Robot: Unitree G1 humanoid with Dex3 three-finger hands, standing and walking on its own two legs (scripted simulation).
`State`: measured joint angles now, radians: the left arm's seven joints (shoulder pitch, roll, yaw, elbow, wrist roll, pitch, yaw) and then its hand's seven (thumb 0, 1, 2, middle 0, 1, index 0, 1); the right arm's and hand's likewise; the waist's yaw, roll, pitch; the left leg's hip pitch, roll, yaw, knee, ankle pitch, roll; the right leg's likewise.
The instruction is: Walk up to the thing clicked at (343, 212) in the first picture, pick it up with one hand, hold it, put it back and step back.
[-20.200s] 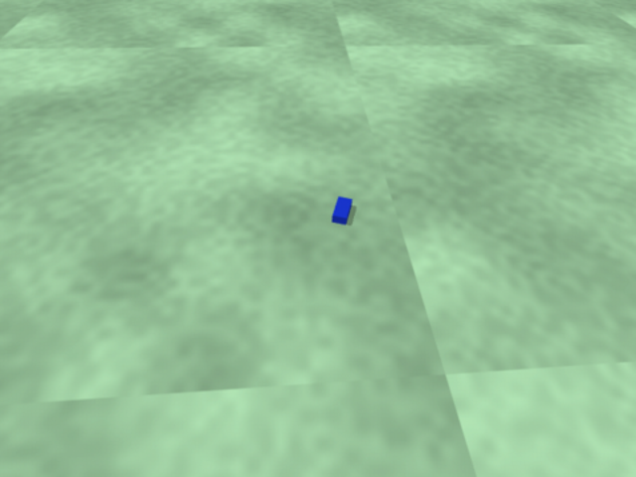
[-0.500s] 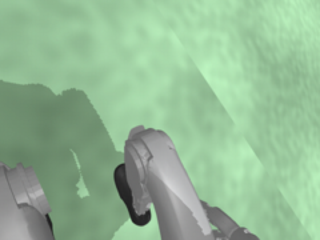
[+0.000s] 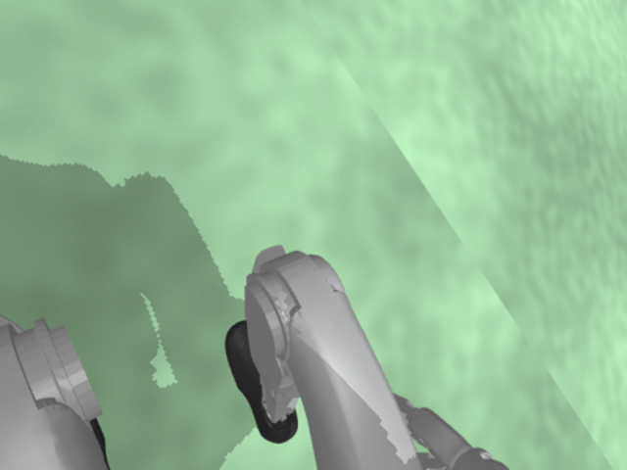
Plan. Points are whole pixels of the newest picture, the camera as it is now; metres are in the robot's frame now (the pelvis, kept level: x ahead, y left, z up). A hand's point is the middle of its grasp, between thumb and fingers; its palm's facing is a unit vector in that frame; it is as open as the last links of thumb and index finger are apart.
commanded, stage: close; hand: left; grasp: from above
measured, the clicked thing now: out of the picture +0.44 +0.37 -0.28
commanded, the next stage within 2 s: settle in 0.16 s
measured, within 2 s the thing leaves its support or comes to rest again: leaves its support in 0.58 s
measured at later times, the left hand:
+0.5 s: hand out of the picture +0.43 +0.37 -0.24, palm faces -0.42 -0.17 -0.89, open 9.1 cm
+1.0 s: hand out of the picture +0.43 +0.38 -0.16, palm faces -0.41 -0.12 -0.91, open 9.1 cm
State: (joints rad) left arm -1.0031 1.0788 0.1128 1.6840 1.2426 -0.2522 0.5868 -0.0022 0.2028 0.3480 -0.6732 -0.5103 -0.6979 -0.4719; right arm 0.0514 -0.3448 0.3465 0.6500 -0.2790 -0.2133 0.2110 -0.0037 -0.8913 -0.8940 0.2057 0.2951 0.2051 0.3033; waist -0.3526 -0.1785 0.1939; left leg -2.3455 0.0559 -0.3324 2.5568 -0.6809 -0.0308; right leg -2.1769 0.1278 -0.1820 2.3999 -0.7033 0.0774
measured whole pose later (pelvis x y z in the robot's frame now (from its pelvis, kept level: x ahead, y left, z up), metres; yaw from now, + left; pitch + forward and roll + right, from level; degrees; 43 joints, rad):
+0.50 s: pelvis +0.00 +0.00 +0.00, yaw +0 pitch +25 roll -14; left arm -1.00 1.09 0.13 1.66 1.23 -0.25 0.56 0.00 0.17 0.28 -0.82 -0.35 -0.83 -0.33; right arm 0.05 -0.34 0.34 0.65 -0.28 -0.20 0.20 0.00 -0.90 -0.90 0.21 0.29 0.20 0.30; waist -0.35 -0.17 0.20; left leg -2.34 0.06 -0.33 2.55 -0.69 -0.04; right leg -2.18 0.13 -0.18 2.40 -0.70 0.07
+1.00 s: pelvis +0.00 +0.00 +0.01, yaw +3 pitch +29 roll -13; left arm -0.93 0.89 0.06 1.39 1.18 -0.16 0.35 0.00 0.15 0.25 -0.85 -0.32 -0.87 -0.29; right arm 0.10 -0.31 0.19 0.66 -0.17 -0.12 0.21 0.00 -0.91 -0.90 0.21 0.29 0.20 0.30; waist -0.26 -0.05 0.03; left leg -2.37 0.04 -0.26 2.48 -0.66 -0.02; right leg -2.20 0.09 -0.13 2.37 -0.72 0.06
